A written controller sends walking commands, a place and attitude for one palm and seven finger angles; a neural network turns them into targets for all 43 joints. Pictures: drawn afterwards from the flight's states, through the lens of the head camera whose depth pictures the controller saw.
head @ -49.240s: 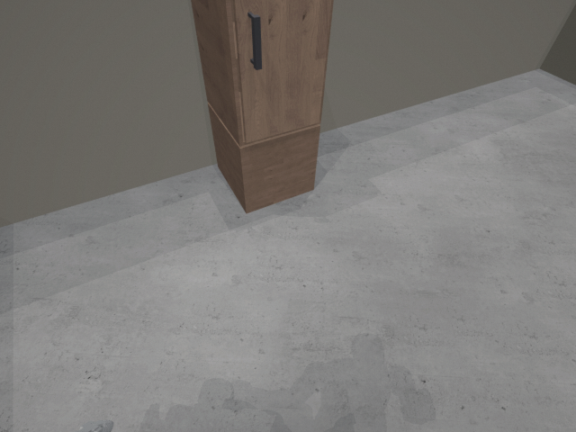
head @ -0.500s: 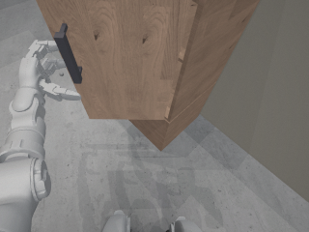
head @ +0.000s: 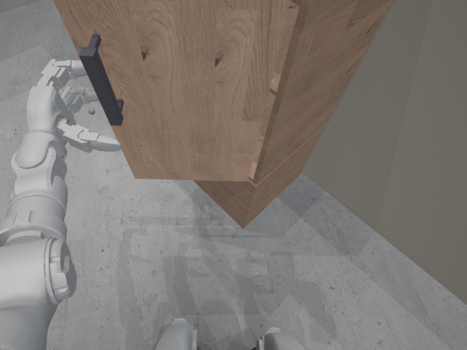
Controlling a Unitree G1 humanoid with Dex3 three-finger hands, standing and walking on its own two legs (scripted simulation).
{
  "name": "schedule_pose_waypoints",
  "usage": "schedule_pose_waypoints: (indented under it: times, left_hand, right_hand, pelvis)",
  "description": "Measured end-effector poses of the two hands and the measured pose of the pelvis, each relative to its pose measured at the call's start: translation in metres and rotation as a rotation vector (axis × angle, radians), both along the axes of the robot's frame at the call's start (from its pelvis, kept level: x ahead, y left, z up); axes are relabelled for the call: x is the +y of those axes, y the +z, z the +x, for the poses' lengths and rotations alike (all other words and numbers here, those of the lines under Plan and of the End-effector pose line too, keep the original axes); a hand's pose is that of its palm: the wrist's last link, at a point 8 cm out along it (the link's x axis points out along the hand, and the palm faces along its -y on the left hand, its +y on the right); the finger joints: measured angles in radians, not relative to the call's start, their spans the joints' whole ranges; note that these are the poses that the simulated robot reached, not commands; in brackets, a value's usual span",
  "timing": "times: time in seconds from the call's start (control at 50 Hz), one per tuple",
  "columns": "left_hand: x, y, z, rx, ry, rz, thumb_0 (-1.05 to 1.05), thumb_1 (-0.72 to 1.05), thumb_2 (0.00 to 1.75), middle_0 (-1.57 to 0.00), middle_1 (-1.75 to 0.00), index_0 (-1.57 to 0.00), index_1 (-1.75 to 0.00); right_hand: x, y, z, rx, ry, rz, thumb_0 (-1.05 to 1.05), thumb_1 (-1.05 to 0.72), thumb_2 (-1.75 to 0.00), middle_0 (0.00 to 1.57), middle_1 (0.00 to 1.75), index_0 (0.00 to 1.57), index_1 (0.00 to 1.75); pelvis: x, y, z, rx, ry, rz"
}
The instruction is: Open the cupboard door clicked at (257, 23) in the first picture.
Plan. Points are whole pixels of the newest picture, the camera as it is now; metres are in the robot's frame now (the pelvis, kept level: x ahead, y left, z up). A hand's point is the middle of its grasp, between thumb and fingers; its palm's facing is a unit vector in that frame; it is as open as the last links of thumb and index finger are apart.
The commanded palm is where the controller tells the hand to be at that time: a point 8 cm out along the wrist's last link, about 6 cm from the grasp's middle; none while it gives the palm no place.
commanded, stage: move the hooked fingers beside the handle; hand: left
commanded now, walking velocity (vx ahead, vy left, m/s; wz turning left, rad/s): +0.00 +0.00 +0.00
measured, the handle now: (106, 83) +0.55 +0.23 +0.09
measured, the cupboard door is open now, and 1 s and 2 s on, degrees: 46 46 46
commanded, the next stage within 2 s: none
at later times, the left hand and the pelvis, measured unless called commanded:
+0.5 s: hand (89, 112) +0.47 +0.24 +0.10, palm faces +0.04 -1.00 +0.00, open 14.3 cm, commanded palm +0.45 +0.28 +0.09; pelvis +0.00 +0.00 +0.00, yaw -1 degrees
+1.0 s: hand (71, 115) +0.47 +0.26 +0.10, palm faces +0.04 -1.00 +0.01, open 14.0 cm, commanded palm +0.45 +0.31 +0.09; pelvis +0.00 +0.00 +0.00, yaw -2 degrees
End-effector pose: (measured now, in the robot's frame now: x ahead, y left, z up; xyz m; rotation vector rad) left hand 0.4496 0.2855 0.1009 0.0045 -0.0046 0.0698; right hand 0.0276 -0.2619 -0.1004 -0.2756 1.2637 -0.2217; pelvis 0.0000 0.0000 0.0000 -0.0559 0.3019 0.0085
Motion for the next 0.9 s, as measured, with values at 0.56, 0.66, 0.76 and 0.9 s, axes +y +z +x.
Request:
schedule_pose_waypoints:
  times: [0.56, 0.66, 0.76, 0.9]
  left_hand:
    - [0.004, -0.002, -0.001, 0.014, -0.038, -0.006, -0.01, -0.5, 0.3, -0.26, -1.19, -0.26, -1.19]
    - [0.006, -0.004, 0.0, 0.013, -0.041, -0.005, -0.01, -0.5, 0.3, -0.28, -1.2, -0.28, -1.19]
    - [0.013, -0.006, 0.001, 0.022, -0.03, -0.012, -0.01, -0.5, 0.3, -0.29, -1.2, -0.29, -1.2]
    - [0.023, 0.0, -0.003, 0.0, -0.031, -0.008, -0.01, -0.5, 0.3, -0.29, -1.2, -0.3, -1.2]
  right_hand:
    - [-0.003, 0.006, 0.002, -0.032, -0.051, -0.016, 0.0, -0.9, -0.9, 0.21, 0.3, 0.21, 0.3]
    - [-0.005, 0.006, -0.003, -0.025, -0.058, -0.026, 0.0, -0.9, -0.9, 0.21, 0.3, 0.21, 0.3]
    - [-0.007, 0.006, -0.008, -0.015, -0.071, -0.035, 0.0, -0.9, -0.9, 0.21, 0.3, 0.21, 0.3]
    - [-0.008, 0.007, -0.016, 0.002, -0.081, -0.041, 0.0, -0.9, -0.9, 0.21, 0.3, 0.21, 0.3]
  pelvis:
    - [0.0, 0.003, 0.003, -0.011, -0.031, 0.007]
    - [-0.001, 0.002, 0.002, -0.007, -0.034, 0.006]
    - [-0.002, 0.001, 0.001, -0.003, -0.039, 0.005]
    - [-0.001, 0.001, 0.0, -0.001, -0.043, 0.002]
